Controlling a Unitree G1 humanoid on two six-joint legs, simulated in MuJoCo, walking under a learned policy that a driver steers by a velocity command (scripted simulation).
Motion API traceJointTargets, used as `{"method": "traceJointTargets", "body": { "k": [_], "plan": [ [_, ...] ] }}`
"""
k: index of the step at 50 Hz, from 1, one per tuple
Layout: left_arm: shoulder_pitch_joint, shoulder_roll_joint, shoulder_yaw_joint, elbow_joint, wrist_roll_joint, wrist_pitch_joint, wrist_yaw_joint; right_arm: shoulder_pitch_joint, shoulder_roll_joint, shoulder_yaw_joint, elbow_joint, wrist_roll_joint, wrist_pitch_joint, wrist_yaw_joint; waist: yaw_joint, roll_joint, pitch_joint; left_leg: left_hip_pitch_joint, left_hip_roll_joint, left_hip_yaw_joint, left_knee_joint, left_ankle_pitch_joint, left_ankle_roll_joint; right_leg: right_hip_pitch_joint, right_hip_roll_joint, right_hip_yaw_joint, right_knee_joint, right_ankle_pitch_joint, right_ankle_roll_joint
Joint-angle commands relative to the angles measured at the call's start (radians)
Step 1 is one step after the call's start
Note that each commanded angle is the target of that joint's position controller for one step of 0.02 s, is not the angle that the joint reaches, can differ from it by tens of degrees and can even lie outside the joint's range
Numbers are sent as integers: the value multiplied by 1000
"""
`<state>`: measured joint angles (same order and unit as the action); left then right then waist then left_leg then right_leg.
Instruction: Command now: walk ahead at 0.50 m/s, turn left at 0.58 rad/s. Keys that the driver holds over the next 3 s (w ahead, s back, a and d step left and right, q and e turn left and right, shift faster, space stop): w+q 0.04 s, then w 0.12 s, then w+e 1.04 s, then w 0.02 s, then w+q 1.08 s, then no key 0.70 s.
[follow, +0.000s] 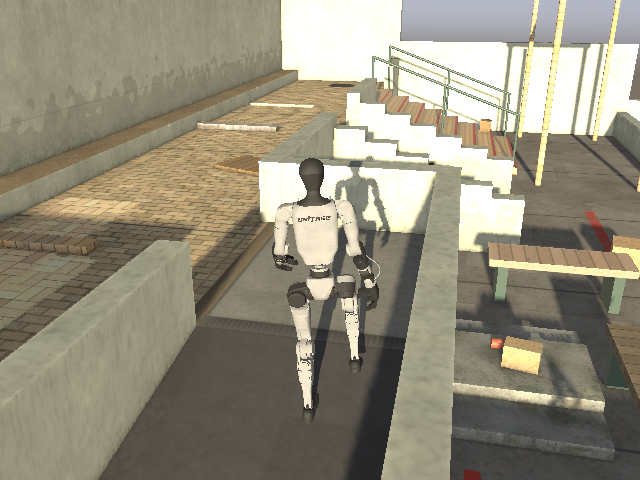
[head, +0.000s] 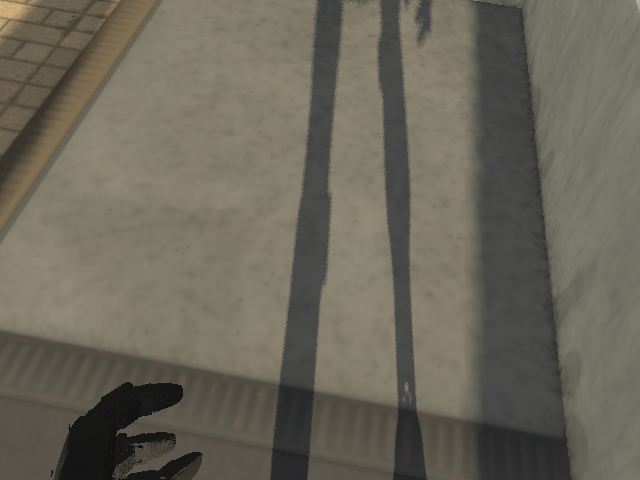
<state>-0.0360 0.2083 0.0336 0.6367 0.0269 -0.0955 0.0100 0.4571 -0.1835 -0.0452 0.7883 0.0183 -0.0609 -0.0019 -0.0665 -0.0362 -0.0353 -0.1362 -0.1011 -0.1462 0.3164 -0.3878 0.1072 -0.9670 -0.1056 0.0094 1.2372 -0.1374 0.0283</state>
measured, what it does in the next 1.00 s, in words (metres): climbs, turning right: right foot 0.05 m higher, then left foot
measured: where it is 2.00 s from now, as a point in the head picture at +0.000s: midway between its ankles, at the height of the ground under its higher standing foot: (386, 219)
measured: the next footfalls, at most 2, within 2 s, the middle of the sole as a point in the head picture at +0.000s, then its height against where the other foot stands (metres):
right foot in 0.16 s outside the picture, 0.05 m higher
left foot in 0.58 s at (197, 474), level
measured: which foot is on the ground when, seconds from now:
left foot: down 0.00-0.20, up 0.22-0.56, down 0.58-1.00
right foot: up 0.00-0.14, down 0.16-0.58, up 0.60-1.00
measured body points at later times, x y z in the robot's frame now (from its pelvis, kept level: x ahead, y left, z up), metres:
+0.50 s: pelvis +0.29 +0.02 +0.05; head +0.31 +0.02 +0.50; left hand +0.26 +0.28 -0.08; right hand +0.55 -0.17 -0.01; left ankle +0.41 +0.18 -0.64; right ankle +0.28 -0.10 -0.69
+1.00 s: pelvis +0.52 +0.01 +0.05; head +0.54 -0.01 +0.50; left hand +0.81 +0.15 -0.01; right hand +0.45 -0.28 -0.07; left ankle +0.44 +0.18 -0.68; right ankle +0.62 -0.16 -0.63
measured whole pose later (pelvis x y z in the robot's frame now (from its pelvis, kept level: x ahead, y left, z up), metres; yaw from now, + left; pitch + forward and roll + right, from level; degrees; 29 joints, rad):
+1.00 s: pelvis +0.52 +0.01 +0.05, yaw -17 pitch +2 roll +2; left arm 0.08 0.26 0.05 0.58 -0.02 0.00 -0.06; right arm 0.37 -0.28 -0.07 0.82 0.00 -0.06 -0.02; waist -0.09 -0.03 0.00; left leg 0.04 0.07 0.21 0.26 -0.47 -0.08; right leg -0.70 -0.10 -0.03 0.84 -0.21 -0.02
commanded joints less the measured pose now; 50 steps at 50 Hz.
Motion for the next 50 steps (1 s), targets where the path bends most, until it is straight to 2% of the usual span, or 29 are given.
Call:
{"method": "traceJointTargets", "body": {
  "k": [1,4,6,7,8,9,10,11,12,13,14,15,16,18,20,22,25,28,29,30,31,32,33,34,36,37,42,48,50],
  "plan": [
    [-153,27,8,-113,-14,-11,11,27,-140,-31,-48,6,-9,-19,3,153,27,-48,180,-152,-99,553,93,95,78,-92,-263,51,18],
    [-239,26,8,-140,-31,-23,-14,71,-153,-33,-26,10,6,-28,-21,212,12,90,226,-155,-83,677,95,166,138,-139,-457,0,-16],
    [-167,80,36,-133,-31,-29,-29,33,-186,-36,-32,10,1,-34,34,269,-68,132,248,-137,14,1110,67,379,196,-165,-504,-32,-57],
    [-83,108,51,-129,-26,-26,-28,5,-198,-34,-35,10,1,-34,93,297,-137,168,241,-121,116,1349,49,490,224,-180,-524,-90,-88],
    [80,147,68,-106,-26,-17,-24,-82,-219,-36,-56,8,-4,-31,200,324,-214,123,227,-107,267,1434,20,694,185,-130,-590,-39,-131],
    [324,206,83,-60,-14,-4,-19,-179,-218,-30,-97,-18,-14,-25,315,274,-369,-29,189,-105,514,1230,1,1029,58,18,-580,-46,-188],
    [406,262,95,-2,0,1,-24,25,-70,-3,-87,-23,-25,-13,168,-170,-520,-391,30,-111,862,210,-56,1422,-200,477,-620,-94,-366],
    [472,194,89,36,-17,17,-12,82,-103,3,-56,-7,-36,13,196,-354,-511,-571,-35,-130,1090,-134,-68,1399,-276,914,-919,-367,-447],
    [376,125,70,38,-39,19,3,-41,-167,-20,-83,11,-40,25,177,-218,-203,-706,39,-58,1234,-85,-69,1189,-243,793,-954,-522,-417],
    [324,95,54,45,-34,18,4,-185,-160,-8,-144,-2,-45,25,164,-59,-67,-724,81,5,1253,-24,-64,986,-197,654,-966,-462,-391],
    [298,90,45,57,-22,12,-2,-242,-136,0,-175,-21,-43,25,116,38,-7,-676,113,25,1215,-1,-58,827,-155,549,-996,-362,-355],
    [266,62,34,63,-2,2,-4,-232,-113,4,-187,-21,-41,29,59,50,7,-628,147,24,1172,37,-57,733,-109,467,-1005,-286,-333],
    [257,41,26,71,-4,-1,-7,-216,-91,13,-193,-12,-40,31,33,27,12,-602,160,38,1146,40,-61,688,-69,400,-1025,-239,-325],
    [272,54,27,92,-23,0,-5,-217,-68,25,-206,-9,-39,28,6,-3,12,-584,182,75,1003,56,-88,650,-26,299,-1030,-135,-315],
    [279,114,44,97,-34,9,11,-283,-65,39,-231,-25,-38,20,7,-4,13,-501,181,126,779,144,-128,575,15,193,-1020,0,-295],
    [308,180,66,90,-44,16,22,-363,-40,56,-249,-22,-37,16,42,-55,-6,-317,143,156,556,160,-166,502,40,151,-1028,-14,-272],
    [380,223,76,85,-65,20,12,-421,-110,30,-255,15,-24,2,85,-82,-11,-258,108,144,349,158,-197,604,-24,239,-991,-171,-272],
    [397,165,56,78,-50,32,6,-312,-163,-12,-220,16,-31,-5,26,-67,-30,-36,96,151,245,188,-147,574,-13,289,-847,-225,-214],
    [352,101,36,50,-33,28,2,-151,-211,-35,-191,3,-37,-12,-52,-20,-106,170,226,7,218,114,-92,456,57,217,-598,-220,-154],
    [438,-5,6,25,-13,15,-4,-38,-294,-52,-184,-14,-21,-15,-28,259,-238,408,473,-303,151,2,0,271,141,99,-226,-456,-84],
    [508,33,7,1,-67,10,-9,-4,-332,-64,-160,-16,-11,-5,-10,439,-294,456,604,-752,-76,-384,153,62,146,87,21,-488,-67],
    [420,119,35,10,-86,23,1,-52,-254,-53,-148,1,-11,-5,-22,264,-141,361,563,-709,-126,-552,143,-26,94,98,176,-403,-57],
    [324,145,43,-12,-71,33,6,-129,-203,-35,-145,1,-15,-7,-9,170,-21,234,511,-517,-108,-363,95,-42,66,72,211,-296,-56],
    [307,133,43,-6,-61,47,6,-193,-155,-18,-146,-13,-20,-4,26,129,26,117,439,-324,-84,-135,62,18,37,84,199,-219,-49],
    [317,110,46,-3,-56,61,-8,-223,-101,-11,-127,-31,-31,5,59,165,54,-8,337,-64,-82,128,6,135,8,94,137,-149,-47],
    [336,91,43,-13,-57,70,-19,-225,-116,-16,-112,-33,-34,4,83,201,35,-10,341,-35,-105,141,27,146,17,78,135,-113,-31],
    [193,70,23,-81,-45,87,-37,-192,-192,-41,-75,-36,-35,-23,59,120,51,3,376,113,-149,241,56,136,-8,49,-88,-33,9],
    [42,93,20,-139,-51,85,-73,-158,-287,-72,-45,-11,-19,-23,14,110,97,119,413,240,-157,248,25,233,-4,-44,-400,-62,-48],
    [50,117,30,-145,-49,87,-76,-156,-312,-82,-35,-5,-9,-17,30,131,96,136,409,288,-92,424,13,344,41,-107,-476,-144,-85]
  ]
}}
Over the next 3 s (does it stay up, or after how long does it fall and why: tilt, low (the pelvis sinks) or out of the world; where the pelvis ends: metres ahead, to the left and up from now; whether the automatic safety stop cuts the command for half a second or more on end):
stays up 1.44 -0.24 0.07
